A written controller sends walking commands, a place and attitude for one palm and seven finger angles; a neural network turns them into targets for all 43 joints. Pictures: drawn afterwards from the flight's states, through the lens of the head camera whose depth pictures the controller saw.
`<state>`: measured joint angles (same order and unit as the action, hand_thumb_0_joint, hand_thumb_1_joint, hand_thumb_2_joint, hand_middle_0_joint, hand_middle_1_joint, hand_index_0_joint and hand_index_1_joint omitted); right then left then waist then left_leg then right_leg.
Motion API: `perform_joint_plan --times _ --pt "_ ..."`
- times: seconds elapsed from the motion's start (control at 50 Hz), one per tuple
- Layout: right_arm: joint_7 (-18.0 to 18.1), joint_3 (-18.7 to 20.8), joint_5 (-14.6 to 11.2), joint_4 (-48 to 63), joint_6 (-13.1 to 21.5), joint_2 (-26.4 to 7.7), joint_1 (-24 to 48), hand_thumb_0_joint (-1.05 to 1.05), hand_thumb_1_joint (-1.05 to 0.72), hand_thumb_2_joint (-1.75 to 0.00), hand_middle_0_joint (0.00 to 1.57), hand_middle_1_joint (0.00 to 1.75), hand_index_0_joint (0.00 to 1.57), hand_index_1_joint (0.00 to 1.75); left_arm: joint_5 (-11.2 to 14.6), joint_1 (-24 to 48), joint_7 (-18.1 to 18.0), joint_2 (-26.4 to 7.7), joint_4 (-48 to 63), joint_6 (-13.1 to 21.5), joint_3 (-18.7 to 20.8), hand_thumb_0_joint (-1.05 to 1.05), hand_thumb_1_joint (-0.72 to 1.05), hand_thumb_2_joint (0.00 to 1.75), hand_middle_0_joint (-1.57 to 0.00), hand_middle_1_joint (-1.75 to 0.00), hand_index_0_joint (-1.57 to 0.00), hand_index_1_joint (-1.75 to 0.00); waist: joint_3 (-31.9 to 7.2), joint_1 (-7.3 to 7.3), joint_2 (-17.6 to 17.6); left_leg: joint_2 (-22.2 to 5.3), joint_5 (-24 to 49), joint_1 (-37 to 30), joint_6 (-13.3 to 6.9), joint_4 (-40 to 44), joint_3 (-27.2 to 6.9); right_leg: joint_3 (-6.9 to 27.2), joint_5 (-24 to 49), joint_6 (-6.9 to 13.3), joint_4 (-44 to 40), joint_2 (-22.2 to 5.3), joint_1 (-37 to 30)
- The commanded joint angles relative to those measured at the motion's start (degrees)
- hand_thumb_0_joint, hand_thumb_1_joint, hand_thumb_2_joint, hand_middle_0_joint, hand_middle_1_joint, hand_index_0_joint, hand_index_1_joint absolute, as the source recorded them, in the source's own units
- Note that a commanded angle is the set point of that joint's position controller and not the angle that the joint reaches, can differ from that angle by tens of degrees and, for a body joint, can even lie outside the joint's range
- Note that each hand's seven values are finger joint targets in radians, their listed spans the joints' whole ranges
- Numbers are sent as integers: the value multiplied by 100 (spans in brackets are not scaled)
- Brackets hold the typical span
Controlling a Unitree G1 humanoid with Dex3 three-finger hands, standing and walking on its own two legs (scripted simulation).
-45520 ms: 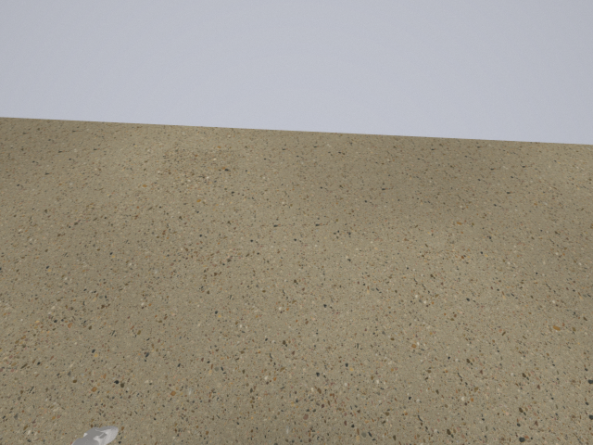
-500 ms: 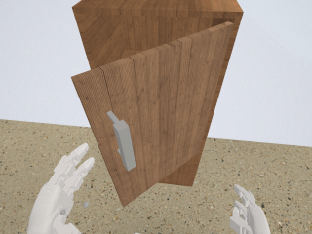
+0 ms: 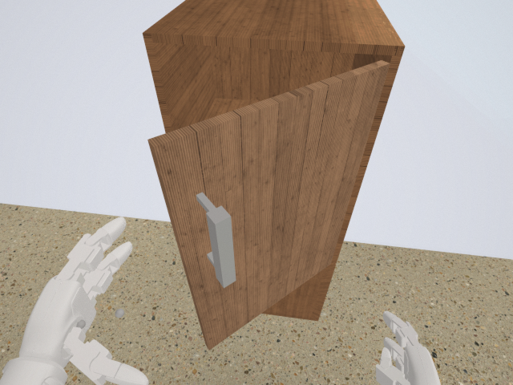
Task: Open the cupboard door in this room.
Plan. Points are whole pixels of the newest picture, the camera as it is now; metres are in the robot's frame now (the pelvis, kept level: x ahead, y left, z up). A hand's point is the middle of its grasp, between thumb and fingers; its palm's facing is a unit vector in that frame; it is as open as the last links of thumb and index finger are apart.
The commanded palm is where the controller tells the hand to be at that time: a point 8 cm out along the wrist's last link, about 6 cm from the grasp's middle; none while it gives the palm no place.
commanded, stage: draw the hand back to the body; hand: left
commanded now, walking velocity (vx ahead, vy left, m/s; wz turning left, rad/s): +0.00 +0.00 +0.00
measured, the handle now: (215, 241) +0.29 +0.10 +0.11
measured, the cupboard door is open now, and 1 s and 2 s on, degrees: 44 44 44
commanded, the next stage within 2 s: step back with the hand held close in 1.04 s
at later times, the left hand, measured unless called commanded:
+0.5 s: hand (84, 255) +0.22 +0.24 +0.17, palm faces +0.36 -0.85 -0.39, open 11.1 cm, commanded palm +0.17 +0.28 +0.19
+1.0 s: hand (91, 236) +0.24 +0.23 +0.18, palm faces +0.39 -0.83 -0.40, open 7.5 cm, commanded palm +0.19 +0.28 +0.20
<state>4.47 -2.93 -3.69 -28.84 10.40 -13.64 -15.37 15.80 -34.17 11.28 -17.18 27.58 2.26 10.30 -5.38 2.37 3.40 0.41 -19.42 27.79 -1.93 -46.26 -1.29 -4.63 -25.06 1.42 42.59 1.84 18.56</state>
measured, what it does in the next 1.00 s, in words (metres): stands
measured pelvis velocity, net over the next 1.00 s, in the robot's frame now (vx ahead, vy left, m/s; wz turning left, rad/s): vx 0.04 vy -0.02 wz -0.03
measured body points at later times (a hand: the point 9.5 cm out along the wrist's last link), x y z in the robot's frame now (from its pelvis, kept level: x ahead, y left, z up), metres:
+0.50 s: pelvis +0.03 +0.00 +0.03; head +0.01 -0.02 +0.48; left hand +0.19 +0.28 +0.19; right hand +0.22 -0.22 -0.05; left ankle +0.05 +0.09 -0.71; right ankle -0.03 -0.11 -0.71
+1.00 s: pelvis +0.04 -0.02 +0.03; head +0.03 -0.04 +0.48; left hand +0.21 +0.28 +0.20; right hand +0.22 -0.25 -0.05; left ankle +0.05 +0.09 -0.71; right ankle -0.03 -0.11 -0.71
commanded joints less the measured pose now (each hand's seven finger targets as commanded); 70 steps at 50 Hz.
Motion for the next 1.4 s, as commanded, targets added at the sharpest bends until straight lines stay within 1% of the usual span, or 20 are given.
perform_joint_plan --times 0.0,0.06,0.1,0.16,0.28,0.38,0.46,0.54,0.64,0.7,0.76,0.86,1.12,1.14,1.16,1.18,1.2,1.22,1.28,1.38 --pt "223 135 152 1004 175 -391 875 0 -90 -90 20 30 20 30 -785 147 -1289 -627 1309 281 289 0 -22 42 -16 -30 -16 -30 585 34 49 -58 -219 -975 78 1341 -280 416 119 32 -1657 -127 706" --pt "222 172 224 872 51 -465 959 0 -90 -90 20 30 20 30 -1015 87 -1650 -835 1252 294 471 0 -12 47 -16 -30 -16 -30 374 69 -93 -86 98 -1283 44 1573 -238 372 424 26 -1811 -135 275" --pt "200 167 252 813 26 -466 997 0 -90 -90 20 30 20 30 -1095 187 -1747 -825 1330 354 459 0 -5 50 -17 -30 -17 -30 306 47 133 -88 298 -1532 45 1728 -186 367 633 14 -1877 -155 85" --pt "169 178 291 667 30 -510 1037 0 -90 -90 20 30 20 30 -1184 356 -1857 -937 1277 418 558 0 6 54 -17 -30 -17 -30 252 55 152 -109 511 -1770 43 1975 -218 326 867 24 -1974 -145 -226" --pt "120 225 321 491 -38 -522 1108 0 -90 -90 20 30 20 30 -1201 433 -1911 -999 1122 465 804 0 27 63 -18 -30 -18 -30 156 88 -180 -136 1242 -2136 32 2206 -151 293 1495 -1 -2111 -137 -639" --pt "56 249 329 389 -131 -528 1130 0 -90 -90 20 30 20 30 -1204 555 -1903 -1029 1000 462 948 0 44 70 -18 -30 -18 -30 195 105 49 -140 1735 -2304 56 2298 -109 294 1891 -4 -2172 -143 -826" --pt "40 294 331 363 -227 -540 1174 0 -90 -90 20 30 20 30 -1171 714 -1903 -1227 878 446 1243 0 58 76 -19 -30 -19 -30 144 148 -159 -137 1920 -2356 41 2323 -54 295 2117 -14 -2244 -137 -973" --pt "22 307 311 342 -310 -530 1184 0 -90 -90 20 30 20 30 -1141 989 -1879 -1271 842 457 1360 0 73 82 -19 -30 -19 -30 137 125 31 -126 2016 -2484 38 2319 0 328 2227 -31 -2301 -138 -963" --pt "16 350 308 306 -358 -542 1166 0 -90 -90 20 30 20 30 -1107 1240 -1882 -1438 786 465 1599 0 90 90 -20 -30 -20 -30 -45 134 -36 -106 2347 -2574 12 2251 65 336 2659 -52 -2283 -158 -1103" --pt "-17 374 300 319 -425 -549 1187 0 -90 -90 20 30 20 30 -1083 977 -1821 -1241 582 399 1423 0 90 90 -20 -30 -20 -30 7 136 -27 -96 2521 -2573 -10 2223 126 359 2966 -85 -2282 -185 -1135" --pt "-18 391 296 338 -473 -570 1226 0 -90 -90 20 30 20 30 -1080 1020 -1806 -1330 551 379 1464 0 90 90 -20 -30 -20 -30 77 144 -215 -86 2412 -2511 -25 2225 133 359 2958 -85 -2334 -179 -1147" --pt "25 388 297 333 -452 -547 1252 0 -90 -90 20 30 20 30 -1082 1211 -1833 -1543 841 453 1625 0 90 90 -20 -30 -20 -30 -52 149 8 -63 2323 -2601 -25 2203 149 385 2923 -84 -2377 -197 -1159" --pt "37 383 296 273 -421 -513 1285 0 -90 -90 20 30 20 30 -1047 1151 -1798 -1372 533 517 1526 0 90 90 -20 -30 -20 -30 180 128 -172 -40 1972 -2581 -40 2277 154 407 2617 -124 -2507 -194 -1026" --pt "36 372 288 330 -392 -524 1332 0 -90 -90 20 30 20 30 -1043 1480 -1806 -1510 1005 576 1573 0 90 90 -20 -30 -20 -30 32 138 -98 -32 2008 -2634 -45 2266 126 425 2642 -116 -2511 -199 -1085" --pt "24 339 234 482 -507 -538 1058 0 -90 -90 20 30 20 30 -1159 2477 -1913 -2556 1303 895 2558 0 90 90 -20 -30 -20 -30 615 -86 121 -117 1915 -2406 -113 2019 -19 746 3162 -168 -2784 -502 -628" --pt "25 402 294 281 -590 -542 1182 0 -90 -90 20 30 20 30 -1119 1594 -1828 -1955 660 883 2158 0 90 90 -20 -30 -20 -30 503 -82 -420 -156 2088 -2331 -142 1783 -71 763 3608 -267 -2712 -606 -614" --pt "2 440 299 339 -686 -560 1160 0 -90 -90 20 30 20 30 -1140 947 -1752 -1567 320 795 1852 0 90 90 -20 -30 -20 -30 395 -99 -700 -152 2287 -2357 -151 1696 0 681 4023 -385 -2597 -615 -672" --pt "-26 466 289 403 -781 -587 1120 0 -90 -90 20 30 20 30 -1158 668 -1715 -1409 303 743 1721 0 90 90 -20 -30 -20 -30 162 -108 -722 -169 2496 -2360 -148 1685 57 619 4271 -462 -2462 -614 -802" --pt "-28 526 249 518 -976 -621 1093 0 -90 -90 20 30 20 30 -1175 440 -1750 -1441 603 685 1712 0 90 90 -20 -30 -20 -30 -230 -140 -218 -271 3035 -2464 -139 1692 113 581 4361 -532 -2214 -607 -851" --pt "51 548 214 663 -1095 -589 1117 0 -90 -90 20 30 20 30 -1163 458 -1895 -1794 1080 682 1981 0 90 90 -20 -30 -20 -30 -394 -148 -266 -412 3096 -2304 -94 1796 -14 604 3785 -385 -2028 -553 -824"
